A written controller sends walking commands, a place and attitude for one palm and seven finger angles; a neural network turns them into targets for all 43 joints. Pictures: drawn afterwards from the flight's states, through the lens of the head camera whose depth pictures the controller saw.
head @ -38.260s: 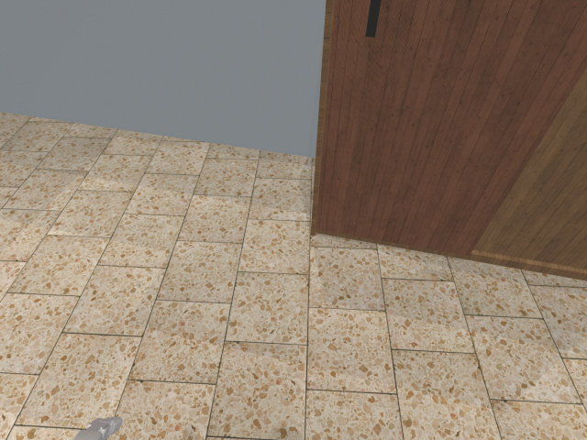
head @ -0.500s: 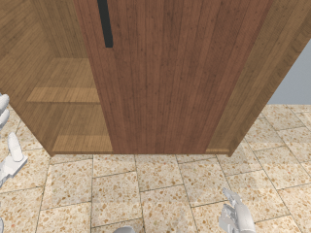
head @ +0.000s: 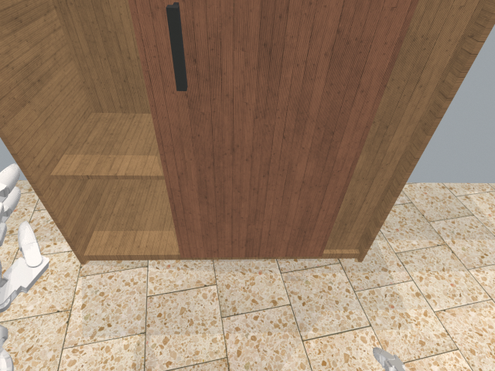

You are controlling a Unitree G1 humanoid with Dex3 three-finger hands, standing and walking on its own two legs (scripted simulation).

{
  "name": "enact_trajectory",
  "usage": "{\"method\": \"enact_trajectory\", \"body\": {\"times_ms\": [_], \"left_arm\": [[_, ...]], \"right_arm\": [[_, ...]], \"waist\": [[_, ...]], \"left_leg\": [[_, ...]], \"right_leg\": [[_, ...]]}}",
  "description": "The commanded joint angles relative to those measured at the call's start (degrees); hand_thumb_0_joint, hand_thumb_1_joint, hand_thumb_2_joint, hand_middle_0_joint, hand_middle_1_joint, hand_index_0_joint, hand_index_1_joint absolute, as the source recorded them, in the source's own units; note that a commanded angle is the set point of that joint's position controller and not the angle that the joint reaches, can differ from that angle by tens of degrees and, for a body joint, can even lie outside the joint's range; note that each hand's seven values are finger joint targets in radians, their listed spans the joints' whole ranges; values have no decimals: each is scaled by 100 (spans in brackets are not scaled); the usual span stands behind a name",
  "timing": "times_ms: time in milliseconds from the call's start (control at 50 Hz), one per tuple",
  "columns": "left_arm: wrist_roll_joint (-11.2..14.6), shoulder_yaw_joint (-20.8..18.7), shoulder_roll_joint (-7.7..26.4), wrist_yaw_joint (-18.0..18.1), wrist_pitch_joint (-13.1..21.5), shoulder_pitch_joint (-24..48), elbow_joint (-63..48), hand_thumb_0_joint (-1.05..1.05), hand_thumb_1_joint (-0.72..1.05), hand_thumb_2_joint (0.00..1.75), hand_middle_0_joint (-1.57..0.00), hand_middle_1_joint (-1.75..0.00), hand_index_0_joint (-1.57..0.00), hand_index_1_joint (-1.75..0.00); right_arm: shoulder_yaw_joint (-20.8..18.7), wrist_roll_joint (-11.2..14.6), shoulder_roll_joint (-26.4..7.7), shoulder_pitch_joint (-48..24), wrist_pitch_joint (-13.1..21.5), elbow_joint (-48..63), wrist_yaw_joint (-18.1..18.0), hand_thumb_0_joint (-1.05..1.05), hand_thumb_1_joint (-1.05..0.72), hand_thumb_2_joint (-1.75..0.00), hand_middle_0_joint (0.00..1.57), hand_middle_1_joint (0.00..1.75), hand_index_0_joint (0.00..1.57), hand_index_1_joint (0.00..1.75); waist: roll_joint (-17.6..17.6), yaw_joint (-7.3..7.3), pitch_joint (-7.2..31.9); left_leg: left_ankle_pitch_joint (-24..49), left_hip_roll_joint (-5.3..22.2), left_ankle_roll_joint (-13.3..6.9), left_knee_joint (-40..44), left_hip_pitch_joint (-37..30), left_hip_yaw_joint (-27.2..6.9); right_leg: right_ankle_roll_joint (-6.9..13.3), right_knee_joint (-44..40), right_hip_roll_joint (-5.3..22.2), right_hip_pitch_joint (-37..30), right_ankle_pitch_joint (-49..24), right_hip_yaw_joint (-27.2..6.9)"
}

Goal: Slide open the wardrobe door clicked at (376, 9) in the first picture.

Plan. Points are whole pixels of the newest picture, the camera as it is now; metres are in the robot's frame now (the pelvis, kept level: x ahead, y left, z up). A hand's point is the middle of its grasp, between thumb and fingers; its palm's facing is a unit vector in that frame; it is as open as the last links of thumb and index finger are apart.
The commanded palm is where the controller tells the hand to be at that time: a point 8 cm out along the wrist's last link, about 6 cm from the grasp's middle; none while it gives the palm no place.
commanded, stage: stop stepping back and stand still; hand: left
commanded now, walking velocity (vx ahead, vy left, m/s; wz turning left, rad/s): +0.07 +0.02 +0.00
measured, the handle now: (179, 48) +0.74 +0.21 +0.22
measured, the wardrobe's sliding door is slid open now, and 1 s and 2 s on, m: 0.44 0.44 0.44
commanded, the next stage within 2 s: let the arm hang, fingers relaxed in 0.50 s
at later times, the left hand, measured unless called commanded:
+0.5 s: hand (34, 247) +0.22 +0.28 +0.16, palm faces +0.44 -0.79 -0.43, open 7.4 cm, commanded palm +0.16 +0.32 +0.18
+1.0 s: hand out of the picture -0.01 +0.20 -0.18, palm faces -0.01 -0.99 -0.16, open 7.0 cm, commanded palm none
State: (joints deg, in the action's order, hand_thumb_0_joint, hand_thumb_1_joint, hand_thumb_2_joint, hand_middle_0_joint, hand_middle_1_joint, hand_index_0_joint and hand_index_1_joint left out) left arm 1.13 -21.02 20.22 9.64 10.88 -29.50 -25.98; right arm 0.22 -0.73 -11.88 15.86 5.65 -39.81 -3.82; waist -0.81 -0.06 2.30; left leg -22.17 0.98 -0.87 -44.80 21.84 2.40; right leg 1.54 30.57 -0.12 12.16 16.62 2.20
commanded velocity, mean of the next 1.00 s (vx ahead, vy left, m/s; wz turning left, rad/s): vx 0.00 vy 0.00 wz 0.00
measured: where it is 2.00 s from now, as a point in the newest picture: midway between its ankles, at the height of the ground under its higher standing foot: outside the picture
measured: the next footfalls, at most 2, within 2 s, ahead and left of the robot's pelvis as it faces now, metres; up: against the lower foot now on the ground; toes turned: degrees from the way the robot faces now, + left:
none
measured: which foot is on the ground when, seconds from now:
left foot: down 0.00-1.00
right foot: down 0.00-1.00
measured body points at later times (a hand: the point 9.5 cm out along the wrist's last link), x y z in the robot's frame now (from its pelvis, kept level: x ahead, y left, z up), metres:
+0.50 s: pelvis +0.02 +0.02 +0.00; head +0.02 +0.02 +0.45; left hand +0.19 +0.32 +0.18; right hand +0.20 -0.21 -0.07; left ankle +0.05 +0.13 -0.73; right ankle +0.00 -0.11 -0.73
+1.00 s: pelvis -0.01 +0.02 +0.00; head +0.03 +0.05 +0.44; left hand +0.00 +0.25 -0.17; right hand +0.02 -0.24 -0.14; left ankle +0.05 +0.13 -0.73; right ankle +0.00 -0.11 -0.73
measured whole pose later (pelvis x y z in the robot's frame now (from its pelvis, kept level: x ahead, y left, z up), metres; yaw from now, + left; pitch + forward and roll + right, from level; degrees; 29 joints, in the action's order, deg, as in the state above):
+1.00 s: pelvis -0.01 +0.02 +0.00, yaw +2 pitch +0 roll -1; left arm -1.6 0.8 12.4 0.5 -3.5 -17.0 54.0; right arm 0.2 -1.8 -12.4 14.9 -3.2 -56.0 0.4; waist -2.4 -0.6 -5.0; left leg -10.8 0.9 -1.1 -32.3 21.8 0.9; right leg -0.3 31.4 0.2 15.7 15.8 2.1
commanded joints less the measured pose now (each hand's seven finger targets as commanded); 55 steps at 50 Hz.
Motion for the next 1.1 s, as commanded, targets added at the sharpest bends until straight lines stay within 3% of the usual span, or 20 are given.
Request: {"method": "enact_trajectory", "body": {"times_ms": [0, 40, 60, 100, 120, 160, 240, 300, 360, 560, 580, 600, 680, 720, 780, 820, 860, 940, 980, 1080], "left_arm": [[73, -891, 1274, 180, 390, 622, -960, 0, 90, 90, -20, -30, -20, -30], [85, -816, 1154, 166, 393, 636, -995, 0, 90, 90, -20, -30, -20, -30], [66, -843, 1173, 160, 381, 723, -1046, 0, 90, 90, -20, -30, -20, -30], [19, -906, 1217, 118, 378, 702, -888, 0, 90, 90, -20, -30, -20, -30], [-14, -927, 1262, 105, 382, 927, -1070, 0, 90, 90, -20, -30, -20, -30], [-10, -782, 1151, 105, 403, 837, -1085, 0, 90, 90, -20, -30, -20, -30], [89, -728, 1095, 88, 336, 374, -1070, 0, 90, 90, -20, -30, -20, -30], [111, -792, 1139, 86, 300, 322, -1115, 0, 90, 90, -20, -30, -20, -30], [116, -857, 1195, 76, 266, 316, -1101, 0, 90, 90, -20, -30, -20, -30], [139, -767, 1152, 66, 251, 230, -1138, 0, 90, 90, -20, -30, -20, -30], [-365, 1497, 396, -726, -547, 476, 3460, 0, 90, 90, -20, -30, -20, -30], [-234, 1352, 506, -878, -955, 660, 3604, 0, 90, 90, -20, -30, -20, -30], [-233, 1633, 270, -914, -1085, 1066, 4389, 0, 90, 90, -20, -30, -20, -30], [-267, 1738, 369, -898, -1086, 1264, 5008, 0, 90, 90, -20, -30, -20, -30], [-294, 1870, 415, -867, -1109, 1618, 5970, 0, 90, 90, -20, -30, -20, -30], [-290, 1934, 450, -846, -1144, 1845, 6393, 0, 90, 90, -20, -30, -20, -30], [-266, 1979, 350, -849, -1158, 1891, 6776, 0, 90, 90, -20, -30, -20, -30], [-253, 1922, 110, -850, -1151, 1260, 7584, 0, 90, 90, -20, -30, -20, -30], [-233, 1953, 57, -860, -1142, 1155, 7863, 0, 90, 90, -20, -30, -20, -30], [-235, 1990, -64, -845, -1113, 1181, 8306, 0, 90, 90, -20, -30, -20, -30]], "right_arm": [[-201, -2, -640, -794, 360, 953, -182, 0, -90, -90, 20, 30, 20, 30], [-209, 22, -789, -891, 384, 1064, -223, 0, -90, -90, 20, 30, 20, 30], [-211, 47, -773, -952, 381, 1174, -210, 0, -90, -90, 20, 30, 20, 30], [-179, 30, -714, -937, 431, 1120, -203, 0, -90, -90, 20, 30, 20, 30], [-178, 9, -716, -974, 480, 1144, -201, 0, -90, -90, 20, 30, 20, 30], [-138, 35, -658, -922, 548, 1108, -166, 0, -90, -90, 20, 30, 20, 30], [-207, 47, -643, -862, 578, 1020, -63, 0, -90, -90, 20, 30, 20, 30], [-212, 58, -634, -919, 509, 1031, -77, 0, -90, -90, 20, 30, 20, 30], [-201, 71, -653, -1001, 420, 1122, -122, 0, -90, -90, 20, 30, 20, 30], [-198, 70, -695, -1076, 341, 1317, -171, 0, -90, -90, 20, 30, 20, 30], [-541, 78, -1832, -1368, 550, -124, 395, 0, -90, -90, 20, 30, 20, 30], [-514, 170, -1668, -1111, 63, 50, 442, 0, -90, -90, 20, 30, 20, 30], [-303, 13, -1419, -1073, -293, 142, 444, 0, -90, -90, 20, 30, 20, 30], [-246, -42, -1396, -1064, -397, 69, 438, 0, -90, -90, 20, 30, 20, 30], [-228, -91, -1173, -890, -551, -246, 427, 0, -90, -90, 20, 30, 20, 30], [-213, -99, -1035, -683, -649, -491, 405, 0, -90, -90, 20, 30, 20, 30], [-187, -99, -894, -558, -677, -744, 389, 0, -90, -90, 20, 30, 20, 30], [-219, -107, -932, -538, -643, -1104, 328, 0, -90, -90, 20, 30, 20, 30], [-237, -88, -924, -419, -635, -1283, 300, 0, -90, -90, 20, 30, 20, 30], [-296, -50, -849, -95, -651, -1617, 259, 0, -90, -90, 20, 30, 20, 30]], "waist": [[119, -105, -58], [1418, -21, -308], [1538, 31, -337], [1283, 23, -489], [1326, 43, -524], [702, 41, -228], [-385, -38, 423], [-7, -26, 673], [426, 22, 631], [535, 51, 357], [544, -170, -45], [603, -72, 357], [94, 9, 83], [-543, 54, 105], [-1075, -89, -34], [-763, -213, -127], [190, -263, -248], [1236, 41, -89], [1262, 65, 0], [282, -17, -193]], "left_leg": [[528, 126, -57, 1588, -1036, 19], [-414, 1132, -472, 2715, -868, -1602], [-966, 1365, -585, 3153, -417, -1917], [-1815, 1212, -523, 3466, 426, -1739], [-1531, 1103, -493, 3360, 486, -1549], [-250, 831, -352, 2686, 2, -1022], [1434, 240, -41, 1342, -758, -265], [2173, 299, -8, 1438, -1073, -232], [2651, 471, -37, 1753, -1223, -366], [1814, 437, -41, 2165, -919, -444], [2744, 709, -100, 1277, -520, -544], [2587, 734, -64, 1444, -742, -432], [1495, 982, -424, 2007, 169, -1019], [1102, 762, -330, 1945, 158, -940], [712, 273, -155, 1462, -305, -579], [586, 77, -57, 1161, -798, -387], [592, 202, -40, 1476, -920, -491], [85, 537, -186, 2417, -242, -919], [-27, 561, -183, 2551, -240, -940], [63, 542, -174, 2490, -489, -877]], "right_leg": [[393, -540, 835, 717, 483, -693], [-79, 385, 97, 1150, 776, -194], [-182, 801, -71, 797, 864, -50], [-187, 801, -60, 174, 790, -49], [-195, 564, -29, 14, 445, -66], [-161, -283, 61, -165, -181, -166], [158, -858, 689, -82, -1480, -1155], [84, -673, 628, -205, -2245, -974], [-63, -564, 336, -188, -1925, -623], [-100, -868, 186, -203, -1204, -540], [-18, -58, 590, 578, -1605, -266], [-13, -157, 583, 596, -1106, -477], [-63, 567, 224, 461, 367, -174], [-11, 135, 350, 336, 172, -335], [155, -665, 797, 830, 305, -946], [316, -1052, 961, 1272, 611, -1169], [276, -1015, 819, 1361, 870, -1092], [68, -563, 348, 224, 370, -531], [66, -543, 321, -4, 204, -459], [100, -879, 397, 231, 326, -553]]}}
